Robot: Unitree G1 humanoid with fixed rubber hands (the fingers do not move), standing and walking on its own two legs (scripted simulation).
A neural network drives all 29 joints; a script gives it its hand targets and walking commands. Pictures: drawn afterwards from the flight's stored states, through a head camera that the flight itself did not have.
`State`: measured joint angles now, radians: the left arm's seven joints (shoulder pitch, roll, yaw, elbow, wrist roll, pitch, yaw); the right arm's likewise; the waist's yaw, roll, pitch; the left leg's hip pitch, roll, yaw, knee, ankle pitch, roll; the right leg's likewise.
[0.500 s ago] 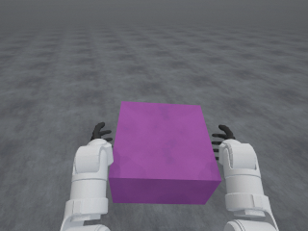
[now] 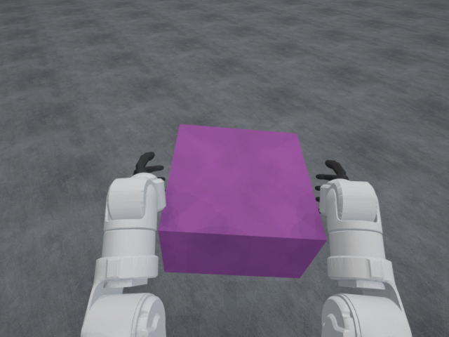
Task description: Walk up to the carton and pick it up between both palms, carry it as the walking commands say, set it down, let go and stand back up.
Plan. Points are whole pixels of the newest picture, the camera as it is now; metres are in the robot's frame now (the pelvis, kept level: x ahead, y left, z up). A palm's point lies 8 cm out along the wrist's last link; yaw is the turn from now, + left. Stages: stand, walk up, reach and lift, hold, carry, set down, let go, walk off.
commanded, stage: carry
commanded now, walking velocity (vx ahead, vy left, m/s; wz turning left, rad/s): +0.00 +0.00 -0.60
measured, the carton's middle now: (236, 196) +0.41 -0.01 +0.04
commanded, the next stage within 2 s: none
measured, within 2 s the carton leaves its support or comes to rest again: neither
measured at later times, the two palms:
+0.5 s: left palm (163, 190) +0.35 +0.12 +0.13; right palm (363, 212) +0.31 -0.21 +0.12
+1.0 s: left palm (298, 200) +0.32 -0.11 +0.13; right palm out of the picture +0.16 -0.40 +0.12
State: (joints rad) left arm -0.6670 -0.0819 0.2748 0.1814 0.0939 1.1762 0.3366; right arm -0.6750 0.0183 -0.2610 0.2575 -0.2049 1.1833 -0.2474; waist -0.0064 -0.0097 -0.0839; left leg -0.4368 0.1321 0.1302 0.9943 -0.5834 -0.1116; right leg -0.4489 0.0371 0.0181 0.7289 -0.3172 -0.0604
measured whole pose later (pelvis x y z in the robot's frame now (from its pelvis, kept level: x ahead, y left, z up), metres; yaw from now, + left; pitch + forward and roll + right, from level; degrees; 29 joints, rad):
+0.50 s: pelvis -0.03 +0.00 +0.01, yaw -12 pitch +7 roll -2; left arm -0.66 -0.13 0.35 -0.07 0.08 1.17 0.37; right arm -0.67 0.07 -0.26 0.09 -0.19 1.16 -0.25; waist 0.06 -0.01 -0.02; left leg -0.42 0.18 0.19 0.67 -0.35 -0.03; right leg -0.61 0.02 0.01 0.92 -0.42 0.04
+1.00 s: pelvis -0.07 -0.06 +0.00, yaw -27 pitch +4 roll +4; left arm -0.66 -0.16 0.33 -0.07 0.16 1.09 0.28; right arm -0.66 0.07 -0.30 0.02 -0.19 1.13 -0.24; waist -0.05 -0.07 0.02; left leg -0.44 0.03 0.22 0.89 -0.59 -0.11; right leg -0.52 0.08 0.15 0.72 -0.25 -0.05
